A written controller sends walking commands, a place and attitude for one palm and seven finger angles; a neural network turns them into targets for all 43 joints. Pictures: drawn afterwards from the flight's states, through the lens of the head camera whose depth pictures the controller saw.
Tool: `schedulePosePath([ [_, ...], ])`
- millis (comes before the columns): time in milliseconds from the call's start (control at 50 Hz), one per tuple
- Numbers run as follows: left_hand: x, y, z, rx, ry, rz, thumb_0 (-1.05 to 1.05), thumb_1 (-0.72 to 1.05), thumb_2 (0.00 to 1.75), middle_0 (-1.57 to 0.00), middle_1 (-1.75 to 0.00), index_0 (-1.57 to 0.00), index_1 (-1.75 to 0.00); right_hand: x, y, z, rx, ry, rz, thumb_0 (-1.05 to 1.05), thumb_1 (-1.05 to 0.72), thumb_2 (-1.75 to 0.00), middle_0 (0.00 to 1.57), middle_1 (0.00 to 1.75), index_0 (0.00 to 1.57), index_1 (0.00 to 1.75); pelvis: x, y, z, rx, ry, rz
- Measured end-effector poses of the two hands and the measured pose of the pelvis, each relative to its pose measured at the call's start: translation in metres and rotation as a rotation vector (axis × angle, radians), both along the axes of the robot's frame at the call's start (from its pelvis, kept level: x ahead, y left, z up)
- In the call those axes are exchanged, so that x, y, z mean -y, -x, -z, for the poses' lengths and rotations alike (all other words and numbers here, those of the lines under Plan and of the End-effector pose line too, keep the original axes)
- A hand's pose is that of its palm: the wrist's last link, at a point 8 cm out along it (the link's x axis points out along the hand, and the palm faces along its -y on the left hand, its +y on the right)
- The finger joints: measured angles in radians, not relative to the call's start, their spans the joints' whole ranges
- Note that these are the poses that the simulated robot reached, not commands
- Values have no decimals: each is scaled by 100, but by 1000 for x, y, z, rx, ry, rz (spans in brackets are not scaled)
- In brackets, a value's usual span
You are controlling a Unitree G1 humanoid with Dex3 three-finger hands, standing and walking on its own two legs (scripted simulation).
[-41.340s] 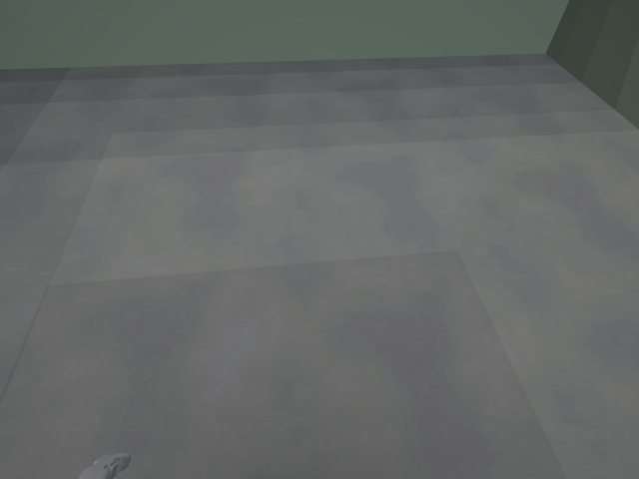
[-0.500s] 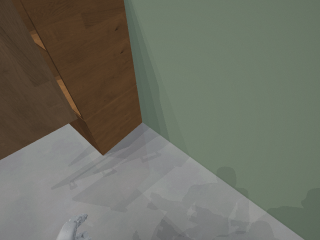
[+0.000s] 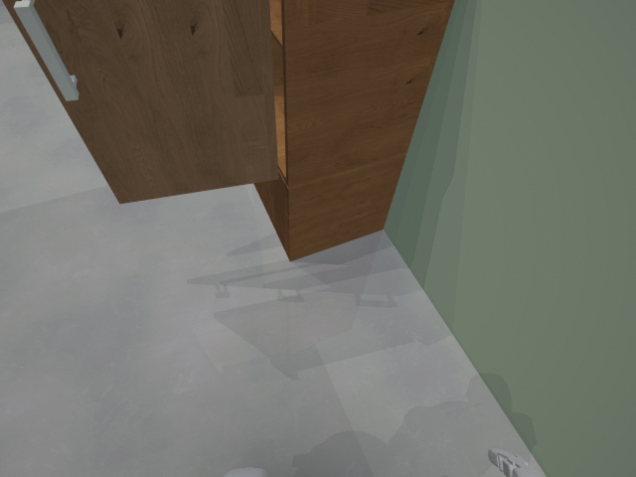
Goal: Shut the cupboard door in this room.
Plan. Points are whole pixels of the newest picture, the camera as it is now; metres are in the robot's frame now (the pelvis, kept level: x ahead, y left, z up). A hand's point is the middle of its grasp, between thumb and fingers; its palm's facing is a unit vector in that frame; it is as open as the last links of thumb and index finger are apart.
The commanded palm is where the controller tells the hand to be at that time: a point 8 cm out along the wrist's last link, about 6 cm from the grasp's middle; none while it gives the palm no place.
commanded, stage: turn to face it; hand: left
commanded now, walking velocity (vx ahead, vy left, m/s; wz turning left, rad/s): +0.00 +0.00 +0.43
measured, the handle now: (51, 49) +0.69 +0.53 +0.10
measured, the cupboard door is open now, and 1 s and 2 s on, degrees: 81 81 81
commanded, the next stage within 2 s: take the last steps up to it in 0.48 s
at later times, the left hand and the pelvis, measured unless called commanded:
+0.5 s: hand out of the picture +0.08 +0.19 -0.14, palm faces +0.17 -0.95 -0.27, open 7.4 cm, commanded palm none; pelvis +0.00 -0.02 +0.01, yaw +10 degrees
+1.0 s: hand out of the picture -0.13 +0.18 -0.16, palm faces +0.42 -0.89 -0.21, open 7.4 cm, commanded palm none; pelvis +0.01 +0.03 +0.01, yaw +18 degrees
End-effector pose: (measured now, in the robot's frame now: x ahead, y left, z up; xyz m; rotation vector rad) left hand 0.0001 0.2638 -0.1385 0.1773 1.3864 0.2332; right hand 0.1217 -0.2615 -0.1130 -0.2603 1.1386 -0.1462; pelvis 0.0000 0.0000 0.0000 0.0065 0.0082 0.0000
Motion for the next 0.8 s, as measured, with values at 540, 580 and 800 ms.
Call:
schedulePosePath([
  [540,38,-57,-36,234,-43,-51,0,91,90,-20,-30,-20,-30,-4,54,29,-209,-96,-40,1,-91,-90,20,30,20,30,27,-3,-11,14,-11,-196],
  [580,46,-45,-39,220,-43,-74,0,91,90,-21,-30,-20,-30,3,54,29,-226,-93,-48,1,-91,-90,20,30,20,30,30,-2,-14,19,-20,-213],
  [800,56,46,-37,111,-19,-263,0,92,90,-21,-30,-20,-30,-2,21,13,-224,-60,-188,1,-91,-90,20,30,19,30,25,-3,-24,18,-31,-294],
])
